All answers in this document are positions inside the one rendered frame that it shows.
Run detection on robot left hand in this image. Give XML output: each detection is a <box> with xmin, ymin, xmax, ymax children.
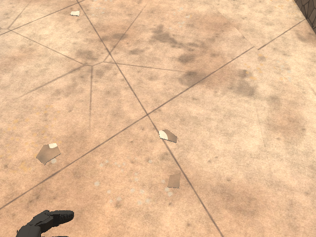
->
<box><xmin>16</xmin><ymin>209</ymin><xmax>74</xmax><ymax>237</ymax></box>

